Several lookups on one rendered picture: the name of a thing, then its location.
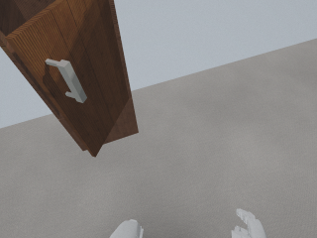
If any handle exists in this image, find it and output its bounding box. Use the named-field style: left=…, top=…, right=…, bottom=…
left=45, top=59, right=87, bottom=103

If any cupboard door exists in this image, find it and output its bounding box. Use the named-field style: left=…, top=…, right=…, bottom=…
left=5, top=0, right=129, bottom=158

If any robot left thigh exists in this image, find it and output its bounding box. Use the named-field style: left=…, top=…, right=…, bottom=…
left=110, top=220, right=144, bottom=238

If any right robot hand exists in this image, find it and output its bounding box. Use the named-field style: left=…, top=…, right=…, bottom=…
left=231, top=208, right=267, bottom=238

